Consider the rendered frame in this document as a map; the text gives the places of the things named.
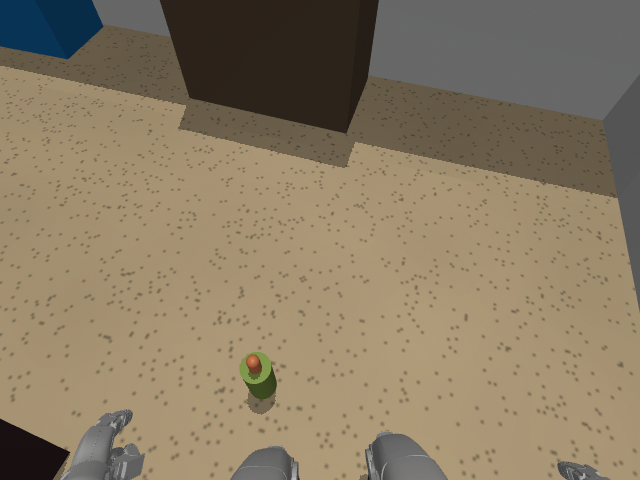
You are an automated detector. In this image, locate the right robot hand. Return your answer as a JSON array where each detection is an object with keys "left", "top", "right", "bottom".
[{"left": 557, "top": 462, "right": 611, "bottom": 480}]

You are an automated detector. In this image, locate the left robot hand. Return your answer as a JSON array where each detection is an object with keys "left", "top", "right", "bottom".
[{"left": 70, "top": 410, "right": 145, "bottom": 480}]

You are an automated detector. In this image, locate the left robot arm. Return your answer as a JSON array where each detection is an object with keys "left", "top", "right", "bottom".
[{"left": 60, "top": 460, "right": 111, "bottom": 480}]

